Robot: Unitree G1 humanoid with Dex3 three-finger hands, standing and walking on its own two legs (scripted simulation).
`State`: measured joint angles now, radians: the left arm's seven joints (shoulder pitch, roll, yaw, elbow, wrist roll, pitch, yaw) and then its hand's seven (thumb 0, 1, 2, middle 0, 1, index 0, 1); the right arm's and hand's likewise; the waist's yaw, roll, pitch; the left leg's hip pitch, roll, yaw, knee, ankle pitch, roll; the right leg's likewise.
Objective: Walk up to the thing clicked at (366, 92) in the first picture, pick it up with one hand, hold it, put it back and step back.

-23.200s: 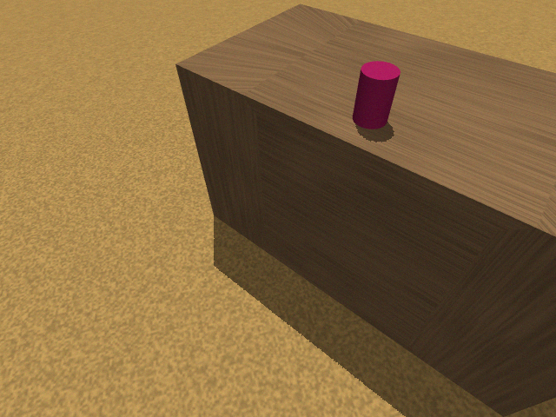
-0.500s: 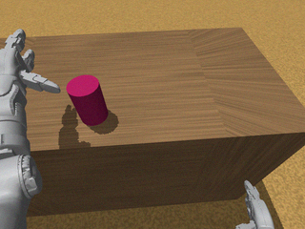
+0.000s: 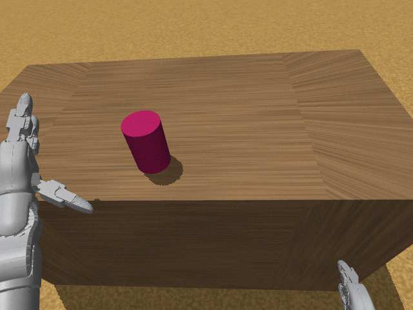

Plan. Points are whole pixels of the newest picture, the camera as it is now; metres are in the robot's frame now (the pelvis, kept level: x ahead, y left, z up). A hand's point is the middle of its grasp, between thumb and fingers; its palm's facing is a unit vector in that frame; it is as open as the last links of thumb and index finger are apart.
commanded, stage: sink last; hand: left
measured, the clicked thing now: (147, 143) +0.47 +0.17 +0.06
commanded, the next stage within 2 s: home in 0.62 s
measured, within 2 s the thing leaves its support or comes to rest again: neither
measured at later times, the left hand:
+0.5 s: hand (23, 275) +0.15 +0.25 +0.15, palm faces +0.41 -0.79 -0.46, open 17.4 cm
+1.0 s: hand (56, 279) +0.15 +0.23 +0.11, palm faces +0.33 -0.87 -0.37, open 17.6 cm
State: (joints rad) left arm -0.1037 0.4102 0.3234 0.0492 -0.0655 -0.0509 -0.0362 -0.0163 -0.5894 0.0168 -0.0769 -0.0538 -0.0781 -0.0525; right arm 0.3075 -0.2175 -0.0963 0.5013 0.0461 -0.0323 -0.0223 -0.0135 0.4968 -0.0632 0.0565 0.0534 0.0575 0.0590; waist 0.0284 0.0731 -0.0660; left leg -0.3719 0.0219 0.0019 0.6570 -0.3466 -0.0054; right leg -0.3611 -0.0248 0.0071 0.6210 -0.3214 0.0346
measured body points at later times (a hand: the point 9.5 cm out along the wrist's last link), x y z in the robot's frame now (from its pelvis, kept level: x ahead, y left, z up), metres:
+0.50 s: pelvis -0.02 -0.01 +0.00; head -0.03 -0.04 +0.45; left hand +0.12 +0.29 +0.17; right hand +0.15 -0.27 -0.07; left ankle -0.01 +0.12 -0.72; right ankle +0.00 -0.14 -0.72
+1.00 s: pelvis -0.03 -0.01 +0.01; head -0.02 -0.03 +0.46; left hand +0.13 +0.28 +0.13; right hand +0.15 -0.23 -0.07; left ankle -0.01 +0.12 -0.72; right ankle +0.00 -0.14 -0.72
